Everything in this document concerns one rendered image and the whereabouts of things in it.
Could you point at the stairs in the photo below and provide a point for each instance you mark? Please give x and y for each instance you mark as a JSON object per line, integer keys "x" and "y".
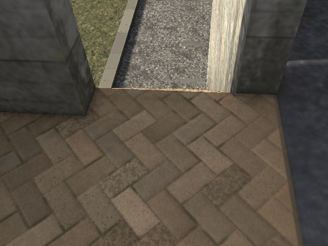
{"x": 192, "y": 90}

